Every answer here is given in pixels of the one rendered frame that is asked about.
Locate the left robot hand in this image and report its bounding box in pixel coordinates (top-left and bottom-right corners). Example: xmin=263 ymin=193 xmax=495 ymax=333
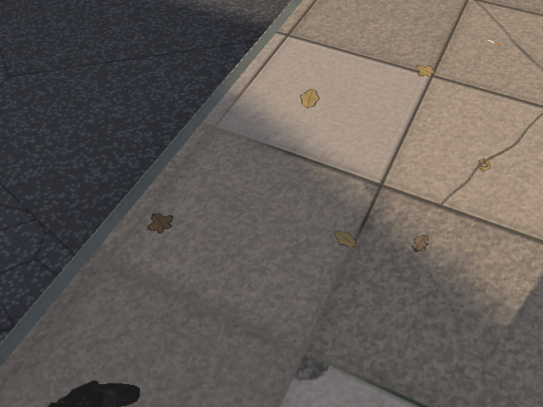
xmin=48 ymin=381 xmax=140 ymax=407

